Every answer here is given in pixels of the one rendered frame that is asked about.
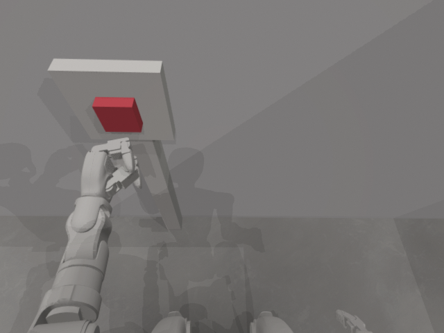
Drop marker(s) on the right robot shin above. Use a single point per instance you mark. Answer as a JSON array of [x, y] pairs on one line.
[[265, 313]]

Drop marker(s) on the left robot hand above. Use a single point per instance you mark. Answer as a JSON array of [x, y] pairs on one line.
[[98, 169]]

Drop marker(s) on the right robot hand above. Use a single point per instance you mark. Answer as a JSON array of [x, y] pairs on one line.
[[352, 323]]

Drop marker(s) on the button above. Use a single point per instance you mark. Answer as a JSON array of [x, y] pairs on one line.
[[118, 114]]

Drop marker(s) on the left robot forearm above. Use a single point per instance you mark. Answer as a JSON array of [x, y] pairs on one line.
[[75, 294]]

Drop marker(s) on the panel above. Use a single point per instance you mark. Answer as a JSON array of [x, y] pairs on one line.
[[81, 80]]

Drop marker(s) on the left robot shin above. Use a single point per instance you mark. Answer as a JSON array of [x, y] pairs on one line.
[[174, 313]]

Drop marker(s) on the robot shin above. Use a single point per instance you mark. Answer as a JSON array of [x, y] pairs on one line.
[[265, 313], [174, 313]]

